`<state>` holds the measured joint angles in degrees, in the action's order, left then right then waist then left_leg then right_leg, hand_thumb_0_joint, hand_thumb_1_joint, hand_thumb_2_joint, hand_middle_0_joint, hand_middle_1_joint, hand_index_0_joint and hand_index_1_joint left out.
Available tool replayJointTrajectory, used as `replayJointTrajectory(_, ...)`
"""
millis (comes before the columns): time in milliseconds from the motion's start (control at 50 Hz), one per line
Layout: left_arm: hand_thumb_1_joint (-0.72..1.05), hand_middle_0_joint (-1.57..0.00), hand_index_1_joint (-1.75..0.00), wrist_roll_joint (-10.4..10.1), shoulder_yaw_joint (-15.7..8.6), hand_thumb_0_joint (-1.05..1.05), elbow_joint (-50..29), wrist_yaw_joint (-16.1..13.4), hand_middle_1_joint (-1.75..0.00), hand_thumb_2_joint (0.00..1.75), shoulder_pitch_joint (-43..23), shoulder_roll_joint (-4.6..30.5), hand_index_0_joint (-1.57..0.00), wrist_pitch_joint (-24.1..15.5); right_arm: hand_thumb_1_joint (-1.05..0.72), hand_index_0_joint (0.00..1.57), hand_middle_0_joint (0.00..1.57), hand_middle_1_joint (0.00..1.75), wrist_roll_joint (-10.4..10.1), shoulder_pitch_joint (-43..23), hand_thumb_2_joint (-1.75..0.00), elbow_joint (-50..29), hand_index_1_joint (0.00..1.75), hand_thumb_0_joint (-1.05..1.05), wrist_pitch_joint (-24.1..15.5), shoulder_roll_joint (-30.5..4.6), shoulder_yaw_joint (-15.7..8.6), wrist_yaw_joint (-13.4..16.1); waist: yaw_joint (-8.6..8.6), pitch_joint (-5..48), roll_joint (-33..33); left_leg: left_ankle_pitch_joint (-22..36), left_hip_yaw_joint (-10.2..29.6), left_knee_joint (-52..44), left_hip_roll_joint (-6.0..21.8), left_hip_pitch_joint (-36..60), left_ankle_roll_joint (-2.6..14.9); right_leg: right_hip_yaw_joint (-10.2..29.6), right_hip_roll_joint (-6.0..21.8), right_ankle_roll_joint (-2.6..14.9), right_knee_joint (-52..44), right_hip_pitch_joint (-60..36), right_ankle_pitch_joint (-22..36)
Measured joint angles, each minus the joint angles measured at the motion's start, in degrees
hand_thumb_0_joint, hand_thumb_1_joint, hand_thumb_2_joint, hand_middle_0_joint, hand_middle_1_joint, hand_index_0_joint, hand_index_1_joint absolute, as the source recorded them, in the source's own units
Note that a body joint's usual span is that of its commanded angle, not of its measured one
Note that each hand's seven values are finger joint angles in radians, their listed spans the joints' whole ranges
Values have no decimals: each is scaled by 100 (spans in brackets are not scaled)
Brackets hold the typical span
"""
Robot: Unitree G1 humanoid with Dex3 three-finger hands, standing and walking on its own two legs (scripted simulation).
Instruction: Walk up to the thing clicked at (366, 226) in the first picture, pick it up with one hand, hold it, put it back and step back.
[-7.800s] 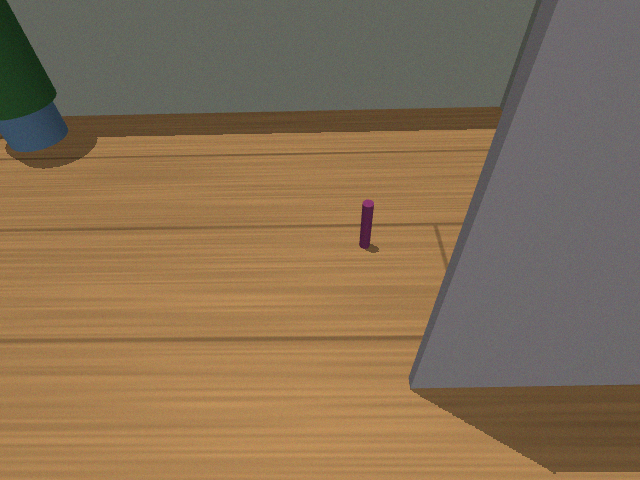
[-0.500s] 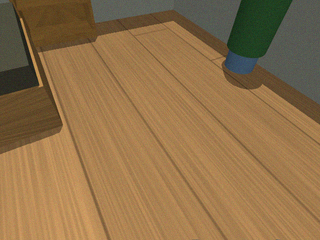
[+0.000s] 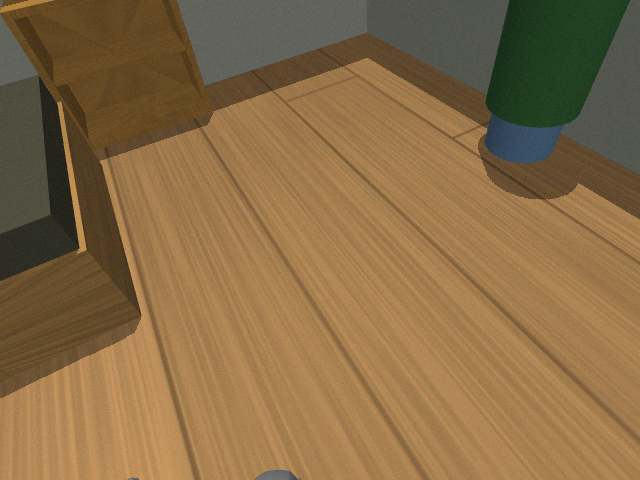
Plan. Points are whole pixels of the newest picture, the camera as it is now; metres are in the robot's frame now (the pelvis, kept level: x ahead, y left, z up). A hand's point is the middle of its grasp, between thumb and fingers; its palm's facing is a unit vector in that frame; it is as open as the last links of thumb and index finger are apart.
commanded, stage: walk up
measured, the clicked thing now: out of the picture -0.31 -1.04 -0.65
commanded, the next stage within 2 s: none
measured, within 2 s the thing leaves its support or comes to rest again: neither
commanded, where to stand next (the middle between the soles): +0.58 +0.01 m, yaw +1 degrees
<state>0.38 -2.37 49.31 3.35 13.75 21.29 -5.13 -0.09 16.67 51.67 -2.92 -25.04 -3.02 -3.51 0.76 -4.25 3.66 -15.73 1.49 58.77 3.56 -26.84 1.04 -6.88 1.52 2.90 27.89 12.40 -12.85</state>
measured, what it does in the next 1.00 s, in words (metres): walks ahead: left foot, then right foot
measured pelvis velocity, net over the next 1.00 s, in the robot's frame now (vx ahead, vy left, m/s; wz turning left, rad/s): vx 0.38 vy -0.01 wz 0.05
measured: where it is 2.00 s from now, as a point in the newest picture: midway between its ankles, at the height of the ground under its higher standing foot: (348, 384)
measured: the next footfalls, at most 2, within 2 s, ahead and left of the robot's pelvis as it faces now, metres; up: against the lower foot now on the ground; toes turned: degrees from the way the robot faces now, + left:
left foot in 0.26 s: +0.27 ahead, +0.15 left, +0.00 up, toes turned +7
right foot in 0.66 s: +0.42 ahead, -0.14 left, +0.00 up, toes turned -4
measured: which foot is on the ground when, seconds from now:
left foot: up 0.00-0.24, down 0.26-0.68, up 0.70-1.00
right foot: down 0.00-0.28, up 0.30-0.64, down 0.66-1.00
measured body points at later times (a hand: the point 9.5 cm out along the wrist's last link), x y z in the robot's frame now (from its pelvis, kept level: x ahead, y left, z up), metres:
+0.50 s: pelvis +0.21 +0.02 +0.00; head +0.23 +0.04 +0.44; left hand +0.25 +0.34 -0.13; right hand +0.31 -0.29 -0.10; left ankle +0.23 +0.14 -0.74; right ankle +0.26 -0.12 -0.69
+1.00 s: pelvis +0.38 -0.01 +0.00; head +0.39 -0.03 +0.44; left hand +0.38 +0.32 -0.10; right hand +0.48 -0.33 -0.13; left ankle +0.48 +0.14 -0.71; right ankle +0.38 -0.13 -0.74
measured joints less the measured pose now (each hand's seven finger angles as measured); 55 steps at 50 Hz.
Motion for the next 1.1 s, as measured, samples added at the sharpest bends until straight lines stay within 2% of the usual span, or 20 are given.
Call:
replayJointTrajectory(100, 90, -21, -30, 54, -71, 0, 13, 0, -30, 90, 340, 101, -20, 23, -91, 20, 20, 30, 86, -97, -89, -33, 30, 1, 54, 19, -41, -103, 107, 14, -68, 458, -92, -1315, 143, -294, -123, -117, -77, -18, -335, -518, -214)
replayJointTrajectory(160, 90, -21, -30, 68, -109, 1, 27, 3, -30, 90, 520, 216, -20, 52, -91, 20, 20, 30, 113, -164, -89, -39, 30, 1, 62, 55, -42, -141, 187, -14, -151, 781, -242, -2033, 196, -191, -95, -174, -101, -71, -250, -743, -512)
replayJointTrajectory(240, 90, -21, -30, 67, -112, 1, 88, -7, -30, 90, 751, 357, -20, 128, -90, 20, 20, 30, 119, -244, -89, -69, 30, 1, 39, 99, -49, -160, 255, 39, -281, 725, -472, -2527, 119, 219, 35, -229, -60, -194, 150, -947, -1113)
replayJointTrajectory(260, 90, -21, -30, 65, -103, 1, 104, -19, -30, 90, 808, 392, -20, 150, -90, 20, 20, 30, 126, -264, -89, -99, 30, 1, -1, 107, -48, -150, 255, 51, -352, 780, -507, -2619, 38, 360, 67, -213, 9, -226, 384, -939, -1329)
replayJointTrajectory(280, 90, -21, -30, 52, -102, 1, 146, -49, -30, 90, 807, 423, -20, 188, -90, 20, 20, 30, 154, -326, -89, -126, 30, 1, -55, 151, -55, -120, 248, -5, -510, 725, -590, -2495, -78, 405, 55, -144, 177, -182, 845, -823, -1505)
replayJointTrajectory(300, 91, -21, -30, 19, -98, 1, 189, -81, -30, 90, 777, 396, -20, 242, -90, 20, 20, 30, 179, -369, -89, -203, 30, 1, -108, 163, -53, -89, 223, -59, -564, 560, -632, -2313, -123, 408, 49, 62, 192, -143, 1546, -567, -1496)
replayJointTrajectory(360, 91, -21, -30, -27, 0, 1, 282, -137, -30, 90, 652, 347, -20, 329, -90, 20, 21, 30, 41, -383, -89, -398, 30, 1, -188, 246, -16, -7, 103, -130, -604, 301, -638, -2287, -142, 649, 66, 599, -59, -51, 3385, 322, -1395)
replayJointTrajectory(400, 91, -21, -30, -51, 30, 1, 271, -127, -30, 90, 582, 352, -20, 307, -90, 20, 21, 30, -7, -330, -89, -456, 30, 1, -194, 309, 43, 45, 67, -129, -674, 291, -676, -2536, -157, 928, 48, 724, -29, -54, 3660, 784, -1151)
replayJointTrajectory(440, 91, -21, -30, -50, 27, 1, 219, -85, -30, 90, 519, 354, -20, 279, -90, 20, 21, 30, -11, -260, -89, -469, 30, 1, -200, 336, 88, 69, 48, -115, -722, 277, -717, -2763, -169, 1169, 33, 755, 110, -109, 3412, 1132, -933)
replayJointTrajectory(540, 91, -21, -30, 24, -11, 1, 155, 54, -30, 90, 345, 312, -20, 284, -90, 21, 21, 30, 34, -50, -89, -479, 30, 1, -194, 260, 87, 50, -51, -107, -656, 78, -772, -3013, -152, 1631, 8, 646, 449, -247, 2107, 1521, -468)
replayJointTrajectory(620, 91, -21, -30, 52, -62, 1, 181, 116, -30, 90, 238, 284, -20, 230, -90, 21, 21, 30, 37, 141, -89, -421, 30, 1, -110, 111, 44, 10, -150, -33, -478, -311, -747, -2820, -61, 1829, -84, 540, 468, -235, 1100, 1339, 80)
replayJointTrajectory(660, 91, -21, -30, 67, -99, 1, 166, 115, -30, 90, 261, 334, -20, 154, -90, 21, 21, 30, 37, 246, -89, -384, 30, 1, -39, 51, 29, 5, -165, 48, -409, -680, -708, -2439, 15, 1822, -106, 458, 386, -224, 734, 1045, 239)
replayJointTrajectory(700, 91, -21, -30, 93, -157, 0, 152, 44, -30, 90, 221, 293, -20, 56, -90, 20, 21, 30, 45, 269, -89, -293, 30, 1, 42, -21, -3, 41, -150, 40, -143, -1095, -455, -1511, 198, 1554, 68, 281, 199, -240, 994, 984, 86)
replayJointTrajectory(720, 91, -21, -30, 86, -152, 0, 111, 9, -30, 90, 216, 283, -20, 14, -90, 20, 21, 30, 57, 239, -89, -222, 30, 1, 99, -12, -5, 66, -110, 30, -118, -1223, -315, -879, 105, 1316, 98, 258, 189, -220, 1132, 977, -65)
replayJointTrajectory(760, 91, -21, -30, 38, -102, 0, 50, -39, -30, 90, 233, 217, -20, -18, -90, 20, 21, 30, 39, 145, -89, -105, 30, 1, 175, -28, 10, 87, -28, -2, -63, -1102, -167, 57, -96, 845, 102, 237, 189, -172, 1076, 822, -175)
replayJointTrajectory(800, 91, -21, -30, 18, -43, 0, 17, -75, -30, 90, 289, 138, -20, -24, -90, 20, 20, 30, 7, 65, -89, -62, 30, 1, 173, -58, 10, 76, 30, -30, 28, -822, -152, 338, -143, 457, 104, 201, 165, -158, 787, 574, -133)
replayJointTrajectory(960, 90, -21, -30, 50, -17, 0, -17, -113, -30, 90, 673, 223, -20, -11, -91, 20, 20, 30, 121, -107, -89, -147, 30, 1, 181, 57, -50, -123, 166, -36, -48, -91, -259, -1263, 102, -103, -44, 104, 124, -149, 192, -104, -265)
replayJointTrajectory(1040, 90, -21, -30, 51, -19, 1, 12, -118, -30, 90, 839, 330, -20, 29, -91, 20, 20, 30, 146, -175, -89, -132, 30, 1, 190, 77, -85, -188, 216, 23, -142, 133, -310, -1860, 158, 31, -51, 50, 144, -231, 301, -307, -592)
replayJointTrajectory(1100, 90, -21, -30, 44, -2, 1, 49, -134, -30, 90, 936, 407, -20, 80, -90, 20, 20, 30, 148, -205, -89, -155, 30, 1, 119, 56, -102, -193, 208, 85, -247, 237, -419, -2360, 69, 391, 13, 41, 244, -364, 628, -366, -975)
